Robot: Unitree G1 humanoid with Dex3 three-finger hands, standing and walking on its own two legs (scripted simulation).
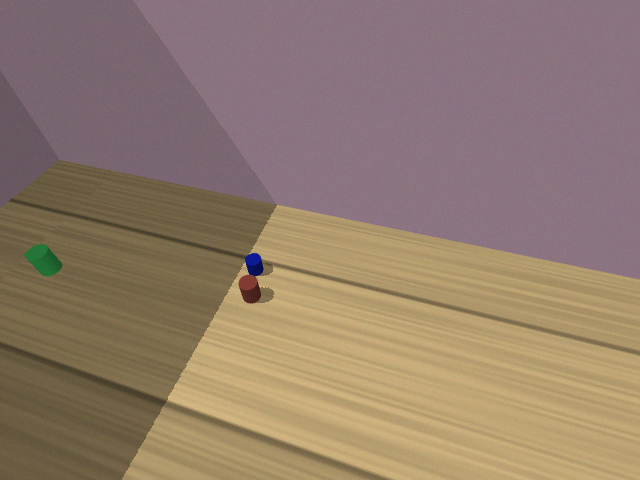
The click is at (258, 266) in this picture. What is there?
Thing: low tin
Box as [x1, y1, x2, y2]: [245, 253, 263, 275]
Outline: 252,253 245,258 248,272 250,274 257,275 261,273 263,268 260,256 256,253
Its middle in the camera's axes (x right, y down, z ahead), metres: -0.27 +0.11 +1.54
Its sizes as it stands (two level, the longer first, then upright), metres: 0.063 0.063 0.070
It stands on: the floor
